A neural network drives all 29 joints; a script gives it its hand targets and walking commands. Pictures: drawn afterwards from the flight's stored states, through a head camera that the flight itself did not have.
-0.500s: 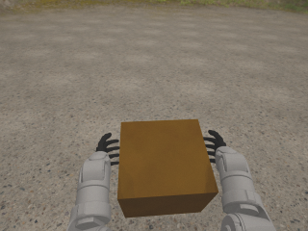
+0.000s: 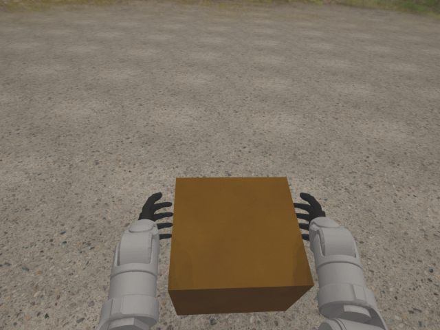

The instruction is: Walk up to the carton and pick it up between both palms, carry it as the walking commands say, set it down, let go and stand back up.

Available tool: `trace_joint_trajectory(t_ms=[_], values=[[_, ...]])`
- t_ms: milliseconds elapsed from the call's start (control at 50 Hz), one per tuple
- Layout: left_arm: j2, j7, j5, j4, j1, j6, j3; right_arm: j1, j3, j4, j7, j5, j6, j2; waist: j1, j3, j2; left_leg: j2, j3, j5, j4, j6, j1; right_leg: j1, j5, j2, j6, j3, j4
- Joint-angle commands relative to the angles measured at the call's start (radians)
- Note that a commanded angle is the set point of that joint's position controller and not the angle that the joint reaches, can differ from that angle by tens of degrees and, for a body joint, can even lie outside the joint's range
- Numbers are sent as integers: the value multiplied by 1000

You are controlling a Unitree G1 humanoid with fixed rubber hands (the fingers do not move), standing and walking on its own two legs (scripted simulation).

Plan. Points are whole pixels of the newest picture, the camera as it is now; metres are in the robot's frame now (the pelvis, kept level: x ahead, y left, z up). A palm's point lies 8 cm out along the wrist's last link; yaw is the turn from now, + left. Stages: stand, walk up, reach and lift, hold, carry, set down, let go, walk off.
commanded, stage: reach and lift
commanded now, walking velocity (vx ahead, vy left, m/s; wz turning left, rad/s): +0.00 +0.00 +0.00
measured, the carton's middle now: (232, 245) +0.33 -0.01 -0.02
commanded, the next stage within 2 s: hold in 0.66 s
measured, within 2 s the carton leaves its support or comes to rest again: neither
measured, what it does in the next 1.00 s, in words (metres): stands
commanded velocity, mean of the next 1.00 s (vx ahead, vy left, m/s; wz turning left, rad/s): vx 0.00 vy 0.00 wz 0.00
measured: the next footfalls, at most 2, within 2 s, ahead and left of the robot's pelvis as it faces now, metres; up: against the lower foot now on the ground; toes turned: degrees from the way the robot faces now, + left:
left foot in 1.56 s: +0.03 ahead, +0.06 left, +0.00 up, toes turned +2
right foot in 1.92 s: -0.09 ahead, -0.30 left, +0.00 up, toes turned -21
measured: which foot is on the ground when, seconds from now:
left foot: down 0.00-1.00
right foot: down 0.00-1.00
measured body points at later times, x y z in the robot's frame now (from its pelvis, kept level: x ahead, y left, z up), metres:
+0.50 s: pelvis +0.00 +0.00 +0.00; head -0.07 +0.00 +0.44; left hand +0.30 +0.16 +0.06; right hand +0.31 -0.17 +0.05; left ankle +0.03 +0.12 -0.74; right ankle +0.01 -0.12 -0.74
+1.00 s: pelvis +0.00 +0.00 +0.00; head -0.07 +0.00 +0.44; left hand +0.30 +0.16 +0.06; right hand +0.31 -0.17 +0.05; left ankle +0.03 +0.12 -0.74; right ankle +0.01 -0.12 -0.74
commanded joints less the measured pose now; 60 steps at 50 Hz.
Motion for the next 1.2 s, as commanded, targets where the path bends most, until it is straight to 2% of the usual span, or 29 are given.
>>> trace_joint_trajectory(t_ms=[0,240,500,740,1020,1040,1060,1080,1100,1120,1140,1180], values=[[-881,-279,-276,-102,-418,-17,-537,-435,527,-146,250,270,-24,1045,-56,-252,-25,-79,0,179,-98,8,77,21,208,42,1,80,-72],[-886,-289,-279,-102,-394,-14,-553,-427,547,-173,249,271,-22,1050,-58,-224,-27,-78,2,118,-101,10,66,-1,130,42,-1,79,-80],[-889,-297,-294,-144,-358,-12,-587,-385,585,-207,249,285,-14,1064,-59,-226,-18,-78,1,140,-102,12,72,5,152,44,-2,79,-81],[-899,-303,-285,-116,-339,-8,-576,-402,587,-208,253,284,-12,1069,-56,-201,-22,-76,4,89,-106,13,66,-21,92,42,-5,80,-87],[-905,-304,-289,-123,-336,-13,-582,-398,594,-213,254,289,-16,1066,-55,-213,-17,-75,2,114,-104,12,71,-20,114,42,-4,79,-86],[-874,-292,-325,-83,-408,-9,-624,-486,622,-249,244,311,-19,1028,-54,-198,-36,127,-46,180,14,28,-138,-160,10,-124,-7,4,82],[-879,-288,-347,-93,-419,-8,-629,-471,625,-240,238,321,-9,1037,-57,-170,-10,162,-105,-12,-23,42,-186,-233,-158,-91,-4,22,95],[-887,-287,-353,-109,-409,1,-631,-458,624,-253,234,316,-3,1033,-61,-210,24,214,-154,-69,-36,63,-180,-257,-167,-82,0,25,144],[-893,-282,-372,-146,-407,6,-652,-447,647,-278,228,325,5,1041,-58,-292,68,269,-197,22,-18,86,-130,-287,-104,-73,0,22,231],[-902,-274,-412,-206,-437,15,-693,-445,689,-321,217,346,13,1045,-52,-350,109,314,-226,156,11,110,-84,-343,-116,-56,2,18,296],[-912,-266,-461,-276,-489,33,-733,-464,725,-374,202,373,29,1044,-50,-377,147,335,-229,246,40,126,-61,-382,-173,-42,-2,17,289],[-926,-256,-526,-358,-526,80,-785,-477,762,-448,177,402,71,1046,-41,-414,167,342,-186,388,92,120,-105,-337,-195,-32,-17,10,226]])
